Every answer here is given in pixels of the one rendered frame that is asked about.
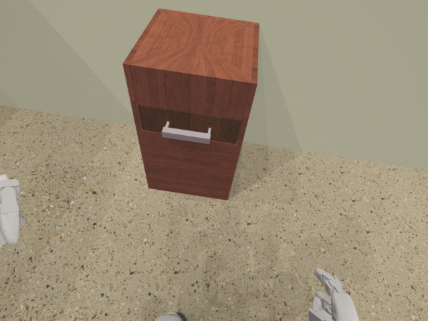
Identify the handle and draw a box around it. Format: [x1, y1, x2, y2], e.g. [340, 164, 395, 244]
[162, 121, 211, 144]

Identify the left robot hand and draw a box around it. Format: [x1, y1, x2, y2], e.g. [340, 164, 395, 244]
[0, 174, 25, 248]

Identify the cabinet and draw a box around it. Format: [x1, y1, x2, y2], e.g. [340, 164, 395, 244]
[123, 8, 259, 200]

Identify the drawer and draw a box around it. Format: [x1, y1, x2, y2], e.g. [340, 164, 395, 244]
[138, 104, 241, 144]

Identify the right robot hand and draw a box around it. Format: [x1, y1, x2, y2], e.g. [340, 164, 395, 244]
[308, 268, 360, 321]

